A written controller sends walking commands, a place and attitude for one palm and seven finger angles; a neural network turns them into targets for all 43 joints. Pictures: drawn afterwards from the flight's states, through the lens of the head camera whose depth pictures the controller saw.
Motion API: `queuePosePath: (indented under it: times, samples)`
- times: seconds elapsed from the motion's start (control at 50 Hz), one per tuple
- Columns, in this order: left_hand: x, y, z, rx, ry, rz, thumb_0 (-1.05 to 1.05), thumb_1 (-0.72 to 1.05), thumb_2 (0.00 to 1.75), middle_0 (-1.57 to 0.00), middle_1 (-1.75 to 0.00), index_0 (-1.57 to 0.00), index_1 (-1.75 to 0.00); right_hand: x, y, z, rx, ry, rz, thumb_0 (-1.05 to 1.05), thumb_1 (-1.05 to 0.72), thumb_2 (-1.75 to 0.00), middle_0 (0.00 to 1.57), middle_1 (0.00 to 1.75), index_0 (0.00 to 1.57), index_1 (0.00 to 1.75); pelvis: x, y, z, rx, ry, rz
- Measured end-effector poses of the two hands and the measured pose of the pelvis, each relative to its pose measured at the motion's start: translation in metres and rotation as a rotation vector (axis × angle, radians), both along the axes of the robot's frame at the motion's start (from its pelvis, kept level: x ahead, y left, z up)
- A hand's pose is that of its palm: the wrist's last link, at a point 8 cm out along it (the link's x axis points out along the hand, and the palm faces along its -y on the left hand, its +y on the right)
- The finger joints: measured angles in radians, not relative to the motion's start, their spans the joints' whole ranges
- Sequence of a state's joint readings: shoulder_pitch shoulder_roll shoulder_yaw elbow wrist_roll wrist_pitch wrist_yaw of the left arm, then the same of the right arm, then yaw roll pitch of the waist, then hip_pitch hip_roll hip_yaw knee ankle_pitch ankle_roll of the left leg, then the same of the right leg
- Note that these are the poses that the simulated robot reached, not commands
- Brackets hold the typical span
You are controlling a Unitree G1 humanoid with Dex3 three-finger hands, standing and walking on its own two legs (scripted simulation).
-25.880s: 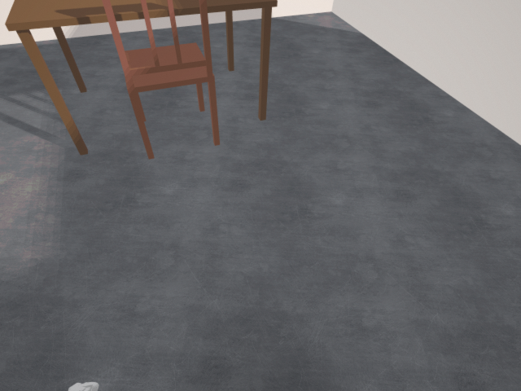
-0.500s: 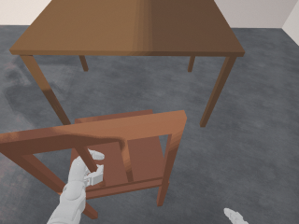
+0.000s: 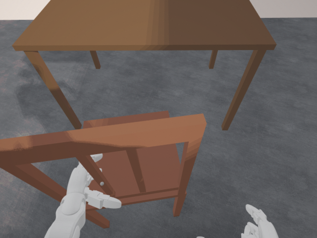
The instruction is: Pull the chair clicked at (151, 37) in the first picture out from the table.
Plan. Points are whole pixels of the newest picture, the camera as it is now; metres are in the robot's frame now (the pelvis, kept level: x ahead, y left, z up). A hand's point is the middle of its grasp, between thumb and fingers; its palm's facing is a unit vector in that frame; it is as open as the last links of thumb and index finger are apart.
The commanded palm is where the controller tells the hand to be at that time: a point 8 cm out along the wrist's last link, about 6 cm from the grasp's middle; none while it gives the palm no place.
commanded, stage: open the thumb and straighten the fingers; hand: left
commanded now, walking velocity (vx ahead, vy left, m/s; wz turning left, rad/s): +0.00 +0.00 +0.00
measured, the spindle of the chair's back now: (99, 178) +0.28 +0.17 -0.05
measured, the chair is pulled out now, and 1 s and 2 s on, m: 0.47 0.47 0.46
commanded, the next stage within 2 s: draw the fingers out of the gap in 0.16 s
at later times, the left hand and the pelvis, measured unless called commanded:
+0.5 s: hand (95, 204) +0.22 +0.17 -0.05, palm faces +0.08 -0.97 -0.23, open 17.5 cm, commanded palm +0.19 +0.22 -0.02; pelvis +0.00 +0.00 -0.01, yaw +1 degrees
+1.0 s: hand out of the picture +0.14 +0.17 -0.04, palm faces +0.11 -0.97 -0.22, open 17.5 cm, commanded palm +0.11 +0.22 -0.02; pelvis -0.01 +0.00 -0.02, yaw +2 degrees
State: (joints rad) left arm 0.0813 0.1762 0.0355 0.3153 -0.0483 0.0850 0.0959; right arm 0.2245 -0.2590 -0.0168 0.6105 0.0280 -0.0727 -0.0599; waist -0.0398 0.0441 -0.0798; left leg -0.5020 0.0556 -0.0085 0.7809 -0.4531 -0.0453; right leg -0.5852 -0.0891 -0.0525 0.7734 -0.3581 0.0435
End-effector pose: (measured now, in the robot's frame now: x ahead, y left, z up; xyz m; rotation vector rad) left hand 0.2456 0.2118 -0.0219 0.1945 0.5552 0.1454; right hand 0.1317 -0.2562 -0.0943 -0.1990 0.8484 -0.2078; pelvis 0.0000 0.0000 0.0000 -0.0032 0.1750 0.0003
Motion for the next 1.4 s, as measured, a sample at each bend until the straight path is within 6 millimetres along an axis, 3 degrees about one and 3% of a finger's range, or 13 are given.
queuePosePath:
  times: [0.16,0.32,0.58,0.82,1.06,1.18,1.4]
  samples:
    - [-0.005,0.007,0.001,0.002,0.001,0.008,-0.01,-0.53,0.21,-0.07,-0.21,-0.07,-0.21,0.012,0.003,0.001,-0.007,-0.033,0.025,0.01,-0.9,-0.9,0.2,0.3,0.21,0.3,0.0,-0.001,-0.004,-0.004,0.004,0.012]
    - [-0.011,0.01,0.0,-0.002,0.004,0.003,-0.02,-0.54,0.21,-0.02,-0.05,-0.02,-0.05,0.008,0.0,0.002,-0.022,-0.035,0.021,0.01,-0.9,-0.9,0.2,0.3,0.21,0.3,-0.002,-0.001,-0.006,-0.005,0.009,0.014]
    - [-0.068,0.007,-0.001,0.005,0.027,0.008,-0.02,-0.54,0.2,-0.01,-0.01,-0.01,-0.01,0.006,0.007,0.003,-0.026,-0.084,0.023,0.01,-0.9,-0.9,0.2,0.3,0.21,0.3,-0.006,0.002,-0.011,-0.009,0.004,0.02]
    - [-0.1,0.005,0.002,0.002,0.028,0.021,-0.02,-0.54,0.2,-0.01,-0.01,-0.01,-0.01,0.021,0.021,0.006,-0.001,-0.161,0.047,0.01,-0.9,-0.9,0.2,0.3,0.21,0.3,-0.013,0.001,-0.017,-0.01,0.0,0.029]
    - [-0.138,0.005,0.003,-0.004,0.052,0.034,-0.02,-0.54,0.2,-0.01,-0.01,-0.01,-0.01,0.029,0.02,0.008,-0.01,-0.209,0.041,0.01,-0.9,-0.9,0.2,0.3,0.21,0.3,-0.015,0.0,-0.022,-0.016,0.002,0.039]
    - [-0.148,0.003,0.005,-0.029,0.039,0.044,-0.02,-0.54,0.2,0.0,-0.01,-0.01,-0.01,0.029,0.019,0.006,-0.008,-0.217,0.028,0.01,-0.9,-0.9,0.2,0.3,0.21,0.3,-0.017,0.0,-0.025,-0.018,0.007,0.041]
    - [-0.127,0.016,0.054,-0.093,-0.442,-0.063,-0.02,-0.54,0.2,0.0,-0.01,0.0,-0.01,0.023,0.022,-0.015,0.033,-0.21,0.033,0.01,-0.9,-0.9,0.2,0.3,0.21,0.3,-0.026,-0.003,-0.04,-0.026,0.021,0.038]
